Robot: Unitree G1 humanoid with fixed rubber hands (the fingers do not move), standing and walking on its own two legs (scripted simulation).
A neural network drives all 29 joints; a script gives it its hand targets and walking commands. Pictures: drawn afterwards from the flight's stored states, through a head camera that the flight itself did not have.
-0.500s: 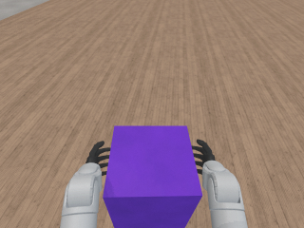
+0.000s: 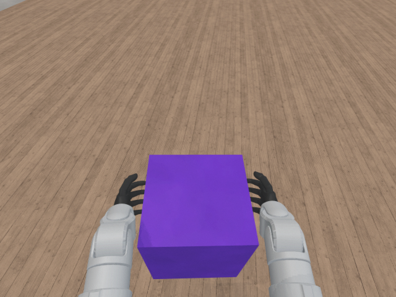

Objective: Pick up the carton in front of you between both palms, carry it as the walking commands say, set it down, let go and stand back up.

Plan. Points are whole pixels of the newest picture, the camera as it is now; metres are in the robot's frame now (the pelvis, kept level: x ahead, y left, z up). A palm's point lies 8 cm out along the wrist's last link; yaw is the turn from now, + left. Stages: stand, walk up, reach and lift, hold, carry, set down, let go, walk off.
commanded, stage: carry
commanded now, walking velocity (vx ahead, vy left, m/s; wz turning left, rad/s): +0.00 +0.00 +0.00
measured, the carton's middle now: (195, 219) +0.31 +0.00 -0.05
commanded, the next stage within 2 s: none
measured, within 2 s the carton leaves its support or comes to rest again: neither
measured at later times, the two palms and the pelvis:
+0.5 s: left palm (142, 178) +0.36 +0.12 +0.05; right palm (273, 179) +0.36 -0.18 +0.04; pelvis +0.07 -0.03 +0.01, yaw +0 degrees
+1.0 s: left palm (141, 124) +0.58 +0.15 +0.02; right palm (241, 124) +0.57 -0.14 +0.03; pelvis +0.29 +0.02 +0.01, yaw -3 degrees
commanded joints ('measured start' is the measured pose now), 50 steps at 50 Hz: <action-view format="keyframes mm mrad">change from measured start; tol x32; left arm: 1 -423 -894 -556 -80 -253 -26 -238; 50 -370 -919 -606 -94 -254 -95 -232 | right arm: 1 -400 896 557 -62 251 -19 238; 50 -337 917 538 -43 256 -105 247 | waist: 1 -2 -4 -253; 21 -1 81 -162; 25 43 -297 -260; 50 -14 113 -312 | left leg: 1 -43 112 -93 -117 291 5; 9 -56 114 -97 -131 260 8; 14 -43 273 -336 -474 -351 113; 22 173 177 -36 -142 424 40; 27 -505 66 -138 486 -141 -8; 50 289 311 -208 -303 827 98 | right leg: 1 230 -66 80 -13 210 -15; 18 -176 4 18 123 -225 9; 22 276 93 -76 -156 -116 -22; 25 732 -307 614 -318 25 -237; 43 340 -82 -41 -48 214 -5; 47 -154 34 107 597 -477 38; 50 -64 -22 124 326 -388 25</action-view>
